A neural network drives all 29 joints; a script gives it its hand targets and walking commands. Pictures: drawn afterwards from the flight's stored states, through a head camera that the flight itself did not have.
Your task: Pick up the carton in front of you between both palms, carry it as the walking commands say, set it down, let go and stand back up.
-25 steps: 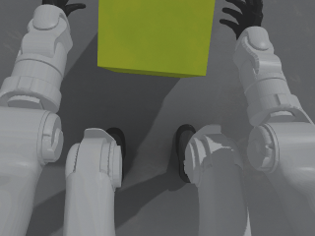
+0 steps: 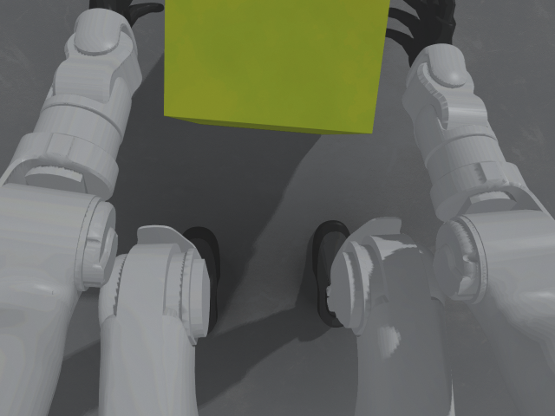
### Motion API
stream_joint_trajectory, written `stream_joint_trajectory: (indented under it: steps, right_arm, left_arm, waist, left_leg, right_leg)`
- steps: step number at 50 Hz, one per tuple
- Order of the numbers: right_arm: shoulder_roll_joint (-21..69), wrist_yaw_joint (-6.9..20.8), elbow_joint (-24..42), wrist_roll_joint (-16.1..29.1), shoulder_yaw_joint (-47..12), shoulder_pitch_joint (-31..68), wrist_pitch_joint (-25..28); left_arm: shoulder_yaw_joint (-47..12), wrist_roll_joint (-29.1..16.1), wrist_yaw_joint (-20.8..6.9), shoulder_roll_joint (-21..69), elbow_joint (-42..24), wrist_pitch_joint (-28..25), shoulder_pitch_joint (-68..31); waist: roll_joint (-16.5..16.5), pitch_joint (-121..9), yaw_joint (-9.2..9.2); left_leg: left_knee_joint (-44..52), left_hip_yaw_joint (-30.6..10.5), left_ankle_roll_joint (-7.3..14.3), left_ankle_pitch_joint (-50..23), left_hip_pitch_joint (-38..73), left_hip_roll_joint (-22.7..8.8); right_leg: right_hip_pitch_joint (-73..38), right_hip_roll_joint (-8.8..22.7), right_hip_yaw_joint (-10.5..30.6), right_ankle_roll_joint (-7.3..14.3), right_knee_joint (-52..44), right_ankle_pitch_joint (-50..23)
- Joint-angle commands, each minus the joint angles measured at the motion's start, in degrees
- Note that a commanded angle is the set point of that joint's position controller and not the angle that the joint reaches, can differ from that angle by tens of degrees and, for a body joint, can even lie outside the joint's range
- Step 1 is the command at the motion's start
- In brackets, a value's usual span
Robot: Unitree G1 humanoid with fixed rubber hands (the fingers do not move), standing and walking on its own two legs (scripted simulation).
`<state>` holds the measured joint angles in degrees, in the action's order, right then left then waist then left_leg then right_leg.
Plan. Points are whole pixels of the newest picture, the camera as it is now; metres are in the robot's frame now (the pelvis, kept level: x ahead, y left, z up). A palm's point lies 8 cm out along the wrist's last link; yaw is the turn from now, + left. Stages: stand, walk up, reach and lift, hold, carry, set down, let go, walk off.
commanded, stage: reach and lift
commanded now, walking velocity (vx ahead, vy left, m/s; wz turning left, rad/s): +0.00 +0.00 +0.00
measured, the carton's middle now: (271, 49) +0.52 +0.00 -0.25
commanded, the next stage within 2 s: none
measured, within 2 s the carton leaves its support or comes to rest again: leaves its support in 0.40 s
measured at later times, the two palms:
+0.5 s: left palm (132, 2) +0.54 +0.14 -0.16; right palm (423, 24) +0.53 -0.16 -0.15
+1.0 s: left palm out of the picture +0.50 +0.15 +0.05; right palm out of the picture +0.49 -0.15 +0.05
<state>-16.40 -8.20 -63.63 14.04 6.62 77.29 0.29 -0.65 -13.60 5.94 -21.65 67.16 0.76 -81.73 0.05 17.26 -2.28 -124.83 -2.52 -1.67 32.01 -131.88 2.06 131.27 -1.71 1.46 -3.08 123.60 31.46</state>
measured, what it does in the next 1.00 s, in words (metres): rises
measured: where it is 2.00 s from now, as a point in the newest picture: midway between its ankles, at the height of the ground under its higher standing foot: (267, 294)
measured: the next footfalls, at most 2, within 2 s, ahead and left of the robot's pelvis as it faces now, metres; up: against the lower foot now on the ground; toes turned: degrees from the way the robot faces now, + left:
none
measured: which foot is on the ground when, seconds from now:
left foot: down 0.00-1.00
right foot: down 0.00-1.00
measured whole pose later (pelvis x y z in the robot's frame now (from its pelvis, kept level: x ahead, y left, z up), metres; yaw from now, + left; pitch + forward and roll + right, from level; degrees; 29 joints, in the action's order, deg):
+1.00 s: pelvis +0.00 +0.00 +0.11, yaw +1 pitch +43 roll -1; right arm 0.5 -3.2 -41.7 -13.2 31.2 60.4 -19.0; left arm 26.2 13.6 2.7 -2.0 46.7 19.3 -63.4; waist -0.4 -9.6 -1.5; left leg -103.0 -4.9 -3.3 27.8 -118.0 6.6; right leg 117.6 -6.0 4.8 -4.4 102.4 27.8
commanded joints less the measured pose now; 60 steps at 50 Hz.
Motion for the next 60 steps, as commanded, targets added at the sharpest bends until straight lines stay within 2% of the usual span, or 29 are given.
stream_joint_trajectory:
  steps: [1, 4, 7, 8, 10, 12, 14, 16, 20, 24, 28, 30, 33, 36, 39, 43, 46, 50, 60]
  right_arm:
    - [-4.5, -0.1, 5.4, 0.4, -0.4, 14.1, 1.3]
    - [-0.3, -0.2, 5.2, 1.0, -2.5, 16.1, 1.4]
    - [3.0, -0.3, 3.4, -0.4, -2.4, 17.0, 1.4]
    - [7.1, 0.3, 4.1, -0.6, -3.6, 18.9, 1.4]
    - [18.5, 2.6, 4.5, -0.8, -6.3, 24.9, 1.2]
    - [34.6, 6.6, 5.6, -2.3, -9.1, 31.8, -0.2]
    - [43.1, 10.4, 7.0, -4.5, -8.4, 35.3, -2.2]
    - [48.4, 12.9, 9.3, -5.7, -8.0, 36.2, -3.7]
    - [56.5, 15.1, 15.6, -4.5, -10.3, 36.2, -5.6]
    - [64.1, 15.3, 22.1, -2.1, -14.2, 34.2, -7.8]
    - [68.2, 15.5, 28.8, -3.8, -16.8, 32.9, -11.2]
    - [70.0, 15.5, 30.5, -5.4, -17.3, 30.9, -12.9]
    - [71.5, 16.3, 27.2, -9.2, -14.6, 26.6, -15.7]
    - [71.5, 17.5, 21.5, -13.9, -8.9, 23.7, -17.8]
    - [71.1, 18.1, 18.6, -17.5, -4.4, 22.9, -18.6]
    - [71.7, 18.6, 16.7, -19.9, -1.6, 22.1, -19.1]
    - [73.0, 19.2, 16.4, -20.5, -1.5, 20.8, -19.5]
    - [75.1, 19.7, 17.7, -19.9, -3.4, 18.2, -19.8]
    - [79.8, 19.7, 23.6, -15.8, -13.0, 9.4, -20.2]
  left_arm:
    - [-0.9, -0.6, 0.1, -3.1, -5.3, -1.1, -15.6]
    - [-2.6, -0.9, 0.1, 0.5, -5.2, -1.2, -17.7]
    - [-2.2, 0.5, 0.2, 3.1, -4.8, -1.6, -19.3]
    - [-3.5, 0.4, -0.5, 7.9, -5.4, -1.5, -20.9]
    - [-6.2, 0.3, -2.8, 20.6, -5.6, -1.1, -26.1]
    - [-8.4, 1.1, -6.6, 36.5, -5.5, -0.1, -32.0]
    - [-6.5, 4.0, -9.7, 46.2, -6.2, 1.6, -32.4]
    - [-5.2, 5.4, -11.8, 51.8, -8.1, 2.6, -32.1]
    - [-7.1, 3.8, -13.8, 59.7, -14.1, 4.1, -32.1]
    - [-11.7, 1.9, -13.6, 66.3, -22.8, 5.9, -32.1]
    - [-13.3, 3.5, -12.8, 71.8, -30.3, 9.1, -29.5]
    - [-13.2, 4.9, -12.8, 73.9, -31.6, 10.9, -26.8]
    - [-10.1, 8.6, -13.7, 75.9, -28.0, 13.8, -22.2]
    - [-4.0, 13.3, -14.9, 76.4, -22.1, 15.9, -19.3]
    - [0.6, 16.6, -15.5, 76.3, -19.1, 16.7, -19.0]
    - [4.0, 19.3, -16.0, 76.4, -17.1, 17.1, -18.1]
    - [4.9, 20.4, -16.3, 77.2, -16.9, 17.6, -16.7]
    - [3.3, 20.1, -16.7, 79.2, -19.0, 17.9, -14.3]
    - [-6.6, 15.8, -16.9, 84.2, -26.6, 18.2, -6.7]
  waist:
    - [-2.7, -66.3, -1.13]
    - [-2.9, -66.5, -0.87]
    - [-3.3, -65.5, -0.72]
    - [-3.4, -65.4, -0.93]
    - [-3.2, -64.9, -0.99]
    - [-2.5, -63.9, -1.17]
    - [-3.2, -61.3, -0.3]
    - [-2.4, -61.4, -0.31]
    - [-2.0, -70.2, -0.21]
    - [-2.6, -85.8, 0.05]
    - [-3.5, -97.8, 0.14]
    - [-3.5, -97.9, 0.01]
    - [-3.4, -88.3, -0.03]
    - [-3.4, -76.8, -0.11]
    - [-2.9, -74.0, -0.38]
    - [-2.4, -74.7, -0.17]
    - [-2.1, -76.3, 0.19]
    - [-1.8, -79.9, 0.49]
    - [-1.5, -84.2, 0.6]
  left_leg:
    - [9.9, 3.0, -0.2, -15.4, 33.8, 0.0]
    - [10.5, 3.0, -0.1, -14.7, 34.3, 0.5]
    - [10.8, 3.1, 0.0, -13.8, 34.2, 1.2]
    - [10.9, 3.1, 0.2, -13.8, 34.3, 1.7]
    - [10.7, 3.0, 0.4, -14.1, 33.5, 2.3]
    - [9.8, 3.2, 0.4, -13.7, 32.8, 3.4]
    - [9.4, 4.1, 0.5, -12.3, 31.3, 4.6]
    - [8.8, 4.9, 0.9, -13.4, 30.0, 5.3]
    - [7.1, 5.9, 1.2, -19.7, 32.8, 5.5]
    - [7.5, 7.1, 0.6, -25.7, 41.2, 6.0]
    - [10.0, 8.0, 0.1, -26.5, 47.3, 7.0]
    - [12.3, 8.2, 0.0, -24.0, 47.1, 7.5]
    - [16.7, 8.2, 0.0, -15.5, 42.0, 7.8]
    - [21.5, 7.9, 0.3, -7.1, 36.1, 7.9]
    - [25.1, 7.6, 0.6, -4.5, 35.4, 8.0]
    - [29.2, 7.4, 0.8, -3.6, 38.1, 8.2]
    - [32.1, 7.2, 0.9, -3.7, 41.2, 8.2]
    - [35.2, 6.9, 0.9, -6.5, 46.3, 8.2]
    - [42.0, 6.0, 0.0, -13.3, 58.3, 8.3]
  right_leg:
    - [-32.8, 0.0, -4.4, -0.2, -9.0, -17.3]
    - [-33.5, -0.7, -4.5, -0.1, -9.5, -16.6]
    - [-34.0, -1.4, -4.3, -0.1, -9.9, -15.6]
    - [-33.7, -1.7, -4.4, 0.1, -9.9, -15.3]
    - [-32.3, -2.6, -4.7, 0.6, -9.5, -15.6]
    - [-31.7, -3.7, -5.2, 1.0, -8.5, -15.1]
    - [-30.3, -4.5, -5.7, 1.1, -7.7, -13.4]
    - [-29.9, -5.3, -6.4, 0.9, -7.1, -14.4]
    - [-33.5, -5.9, -6.9, 1.1, -5.9, -21.3]
    - [-40.6, -6.6, -7.4, 0.9, -6.4, -27.4]
    - [-41.9, -7.3, -8.5, 0.4, -8.9, -26.4]
    - [-41.9, -7.5, -8.6, 0.4, -11.0, -23.8]
    - [-37.9, -7.6, -8.4, 0.7, -15.4, -15.9]
    - [-33.9, -7.8, -8.0, 1.4, -19.8, -8.2]
    - [-34.0, -7.8, -7.9, 1.7, -23.3, -5.9]
    - [-36.2, -8.0, -7.7, 1.8, -27.3, -4.8]
    - [-38.6, -8.1, -7.4, 1.8, -30.3, -4.5]
    - [-43.0, -8.3, -7.2, 1.5, -33.4, -6.9]
    - [-56.1, -8.4, -5.7, 0.9, -40.6, -13.6]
